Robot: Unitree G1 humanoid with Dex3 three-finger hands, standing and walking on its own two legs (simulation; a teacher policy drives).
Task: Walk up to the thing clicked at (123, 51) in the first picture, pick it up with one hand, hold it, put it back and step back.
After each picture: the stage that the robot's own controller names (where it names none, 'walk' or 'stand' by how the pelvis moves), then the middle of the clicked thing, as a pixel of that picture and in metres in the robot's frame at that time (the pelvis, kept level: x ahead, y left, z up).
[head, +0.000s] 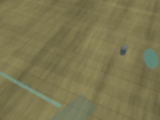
stand; (123, 50) +1.24 -0.45 -0.72
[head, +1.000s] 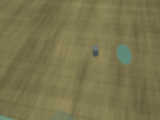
walk; (95, 51) +1.17 -0.03 -0.70
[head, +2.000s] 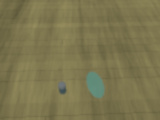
walk; (62, 88) +0.73 +0.22 -0.70
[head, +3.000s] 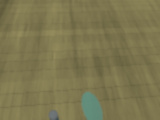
stand; (53, 117) +0.43 +0.21 -0.70
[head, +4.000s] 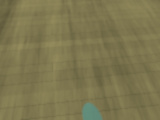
stand; out of the picture +0.38 +0.22 -0.73
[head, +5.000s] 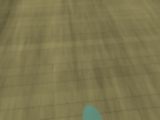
stand; out of the picture +0.37 +0.22 -0.73
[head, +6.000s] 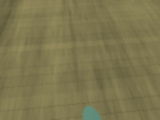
stand; out of the picture +0.36 +0.22 -0.73
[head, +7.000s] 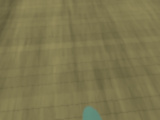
stand; out of the picture +0.35 +0.22 -0.73
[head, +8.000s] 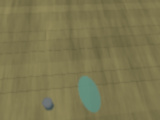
go down; (48, 104) +0.39 +0.22 -0.63
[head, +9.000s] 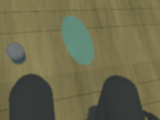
go down; (17, 54) +0.43 +0.27 -0.29
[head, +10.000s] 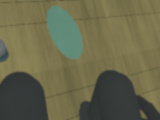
close in; out of the picture +0.42 +0.29 -0.27
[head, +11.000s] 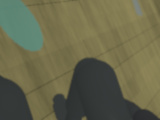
close; out of the picture +0.41 +0.32 -0.21
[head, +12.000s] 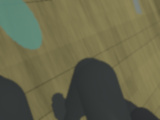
lift; out of the picture +0.39 +0.31 -0.22
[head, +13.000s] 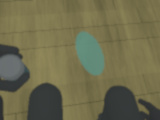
lift; (15, 71) +0.33 +0.24 -0.03
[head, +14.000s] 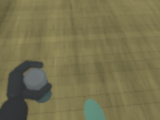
hold; (39, 86) +0.32 +0.16 +0.04
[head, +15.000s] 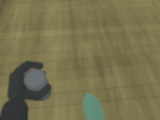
hold; (39, 85) +0.33 +0.17 +0.01
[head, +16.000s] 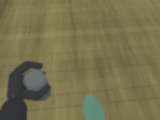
hold; (38, 85) +0.33 +0.17 +0.01
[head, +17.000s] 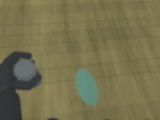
crouch; (29, 74) +0.37 +0.19 -0.05
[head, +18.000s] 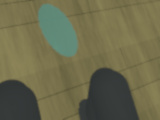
lower; out of the picture +0.46 +0.31 -0.11
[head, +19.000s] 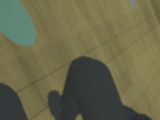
lower; out of the picture +0.41 +0.33 -0.23
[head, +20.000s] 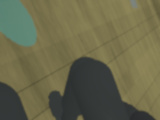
lower; out of the picture +0.41 +0.33 -0.22
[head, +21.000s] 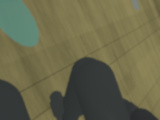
lower; out of the picture +0.40 +0.33 -0.22
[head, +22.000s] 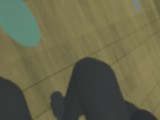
lower; out of the picture +0.40 +0.33 -0.22
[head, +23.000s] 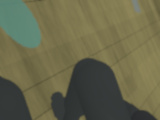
open; out of the picture +0.40 +0.34 -0.22
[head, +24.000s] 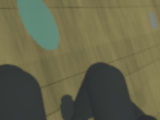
stand; out of the picture +0.40 +0.32 -0.23
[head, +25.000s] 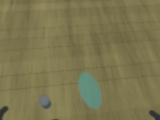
stand; (45, 102) +0.41 +0.23 -0.58
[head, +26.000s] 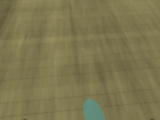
stand; out of the picture +0.40 +0.22 -0.67
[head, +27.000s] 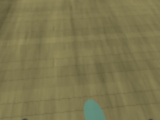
stand; out of the picture +0.39 +0.22 -0.67
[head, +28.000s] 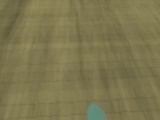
stand; out of the picture +0.40 +0.20 -0.72
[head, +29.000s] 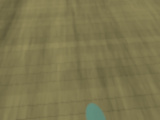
stand; out of the picture +0.39 +0.22 -0.72
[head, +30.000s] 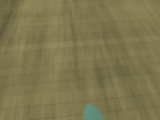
stand; out of the picture +0.37 +0.23 -0.73
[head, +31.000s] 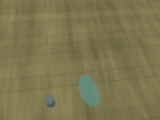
walk; (50, 101) +0.46 +0.21 -0.71
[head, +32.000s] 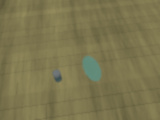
walk; (57, 76) +0.73 +0.28 -0.69
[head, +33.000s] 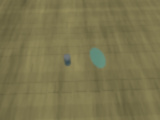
stand; (67, 60) +1.03 +0.20 -0.70
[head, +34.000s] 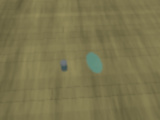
stand; (64, 65) +0.99 +0.21 -0.72
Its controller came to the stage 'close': yes
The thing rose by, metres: 0.72
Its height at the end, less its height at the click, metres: +0.00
